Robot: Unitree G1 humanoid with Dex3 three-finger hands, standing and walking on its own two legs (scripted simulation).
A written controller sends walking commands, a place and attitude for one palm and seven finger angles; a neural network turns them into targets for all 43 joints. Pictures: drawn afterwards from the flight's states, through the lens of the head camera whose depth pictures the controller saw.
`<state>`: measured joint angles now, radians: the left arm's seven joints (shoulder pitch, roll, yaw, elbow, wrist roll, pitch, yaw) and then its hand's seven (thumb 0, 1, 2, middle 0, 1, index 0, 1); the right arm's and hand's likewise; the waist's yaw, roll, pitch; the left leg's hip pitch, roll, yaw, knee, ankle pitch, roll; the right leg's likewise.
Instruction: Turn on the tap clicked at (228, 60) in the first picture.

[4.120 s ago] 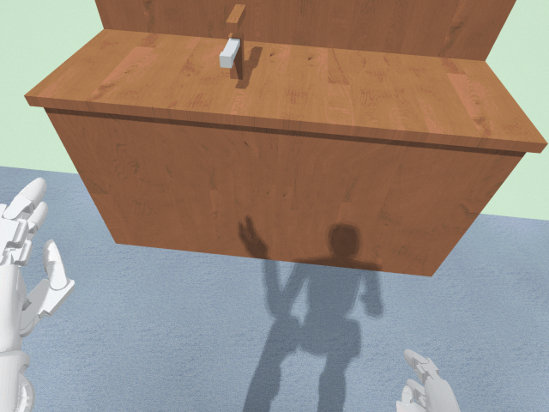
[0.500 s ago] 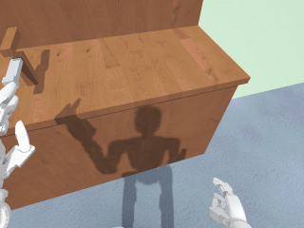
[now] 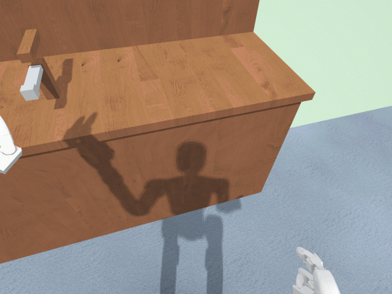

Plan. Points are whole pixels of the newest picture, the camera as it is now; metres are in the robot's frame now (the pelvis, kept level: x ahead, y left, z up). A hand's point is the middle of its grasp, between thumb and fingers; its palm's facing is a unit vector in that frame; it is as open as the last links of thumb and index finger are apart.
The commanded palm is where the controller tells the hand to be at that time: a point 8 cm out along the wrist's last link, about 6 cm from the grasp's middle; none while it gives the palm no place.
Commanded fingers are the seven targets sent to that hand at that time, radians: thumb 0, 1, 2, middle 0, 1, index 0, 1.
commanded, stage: come to a stop and stand still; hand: left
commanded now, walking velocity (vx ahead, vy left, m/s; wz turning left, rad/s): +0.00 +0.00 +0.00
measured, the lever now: (30, 92) +0.49 +0.45 +0.12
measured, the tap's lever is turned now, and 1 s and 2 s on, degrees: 0 0 0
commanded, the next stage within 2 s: look again from close up in 1.56 s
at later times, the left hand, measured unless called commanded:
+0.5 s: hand out of the picture +0.19 +0.30 +0.18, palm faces +0.42 -0.85 -0.33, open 7.4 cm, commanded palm +0.13 +0.33 +0.18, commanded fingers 0.00 0.90 0.90 -0.20 -0.30 -0.20 -0.30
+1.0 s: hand out of the picture +0.19 +0.34 +0.16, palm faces +0.45 -0.83 -0.34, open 7.4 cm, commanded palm +0.12 +0.37 +0.18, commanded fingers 0.00 0.90 0.90 -0.20 -0.30 -0.20 -0.30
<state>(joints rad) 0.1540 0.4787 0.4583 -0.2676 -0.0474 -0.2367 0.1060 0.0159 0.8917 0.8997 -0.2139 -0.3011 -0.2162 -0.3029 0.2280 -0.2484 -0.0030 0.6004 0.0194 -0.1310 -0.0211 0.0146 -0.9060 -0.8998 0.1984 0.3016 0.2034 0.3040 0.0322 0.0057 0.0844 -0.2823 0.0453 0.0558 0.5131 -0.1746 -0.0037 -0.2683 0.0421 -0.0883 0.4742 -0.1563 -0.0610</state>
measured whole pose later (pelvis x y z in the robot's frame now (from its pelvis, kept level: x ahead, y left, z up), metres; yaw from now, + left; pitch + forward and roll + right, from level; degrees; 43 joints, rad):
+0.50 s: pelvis -0.03 +0.05 +0.00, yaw +1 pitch -4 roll -1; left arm 0.33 0.34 0.34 -0.43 -0.01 -0.22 0.09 0.01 0.89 0.90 -0.21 -0.30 -0.21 -0.30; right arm 0.22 -0.18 0.05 0.57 -0.02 -0.15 -0.01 0.02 -0.90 -0.90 0.20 0.30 0.21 0.30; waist 0.04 -0.03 0.07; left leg -0.30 -0.02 0.06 0.50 -0.25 0.03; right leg -0.28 0.03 0.01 0.46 -0.24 -0.03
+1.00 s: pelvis -0.03 +0.08 +0.01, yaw +2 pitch -2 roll +0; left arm 0.37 0.34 0.35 -0.41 -0.01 -0.18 0.13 0.02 0.89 0.90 -0.21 -0.30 -0.21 -0.30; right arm 0.24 -0.17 0.04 0.60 -0.01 -0.13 -0.03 0.02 -0.90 -0.90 0.20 0.30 0.21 0.30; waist 0.02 -0.04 0.05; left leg -0.23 -0.08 0.03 0.40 -0.15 0.08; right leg -0.28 0.04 0.03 0.61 -0.33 -0.01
